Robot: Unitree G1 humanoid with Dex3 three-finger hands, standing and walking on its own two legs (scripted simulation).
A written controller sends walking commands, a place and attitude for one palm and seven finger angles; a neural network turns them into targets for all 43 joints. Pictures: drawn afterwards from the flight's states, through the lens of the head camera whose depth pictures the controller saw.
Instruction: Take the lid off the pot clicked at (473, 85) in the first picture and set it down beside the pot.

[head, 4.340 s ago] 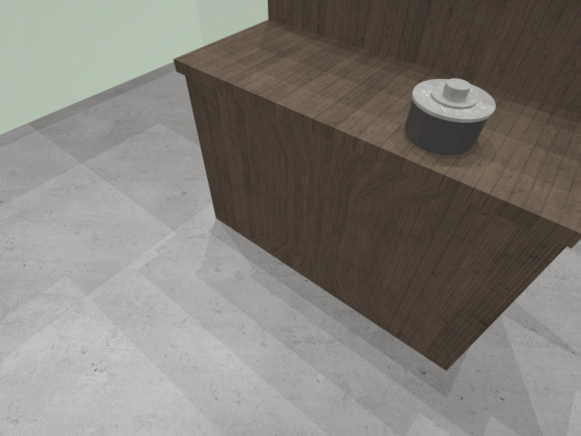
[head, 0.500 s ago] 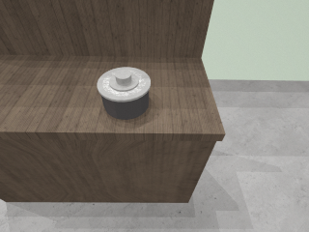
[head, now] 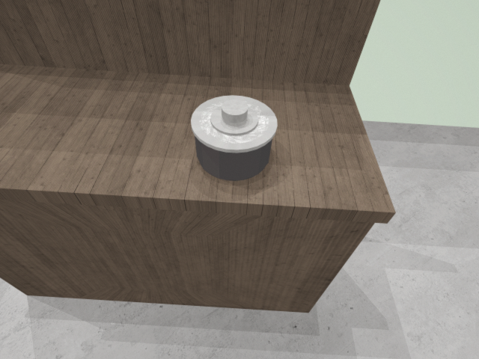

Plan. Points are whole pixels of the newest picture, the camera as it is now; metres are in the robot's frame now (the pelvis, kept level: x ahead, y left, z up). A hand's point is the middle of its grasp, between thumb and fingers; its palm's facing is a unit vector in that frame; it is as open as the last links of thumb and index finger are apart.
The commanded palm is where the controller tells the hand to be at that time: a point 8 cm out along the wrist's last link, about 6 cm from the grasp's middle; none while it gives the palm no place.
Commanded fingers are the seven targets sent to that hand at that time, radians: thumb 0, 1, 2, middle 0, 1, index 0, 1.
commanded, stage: look again from close up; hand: left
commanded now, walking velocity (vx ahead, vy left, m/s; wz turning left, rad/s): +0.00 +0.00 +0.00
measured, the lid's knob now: (234, 111) +0.53 +0.06 +0.13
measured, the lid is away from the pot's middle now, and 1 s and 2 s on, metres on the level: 0.00 0.00 0.00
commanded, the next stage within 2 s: shuffle to correct the standing spot in 0.70 s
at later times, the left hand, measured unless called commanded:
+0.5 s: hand out of the picture +0.04 +0.22 -0.17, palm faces +0.00 -0.98 -0.21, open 7.4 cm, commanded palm none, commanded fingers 0.00 0.90 0.90 -0.20 -0.30 -0.20 -0.30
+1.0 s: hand out of the picture +0.00 +0.18 -0.17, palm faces +0.01 -0.99 -0.17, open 7.4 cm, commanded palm none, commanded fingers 0.00 0.90 0.90 -0.20 -0.30 -0.20 -0.30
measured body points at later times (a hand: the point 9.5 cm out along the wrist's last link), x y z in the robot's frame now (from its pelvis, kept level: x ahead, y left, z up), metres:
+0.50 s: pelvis +0.00 +0.04 +0.01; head +0.03 +0.05 +0.45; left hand +0.04 +0.27 -0.15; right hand +0.02 -0.20 -0.14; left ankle -0.02 +0.07 -0.73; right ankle -0.03 -0.14 -0.73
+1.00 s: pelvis +0.00 +0.01 +0.01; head +0.02 +0.02 +0.46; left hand +0.00 +0.23 -0.16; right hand +0.01 -0.22 -0.14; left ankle -0.02 +0.07 -0.73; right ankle -0.03 -0.14 -0.72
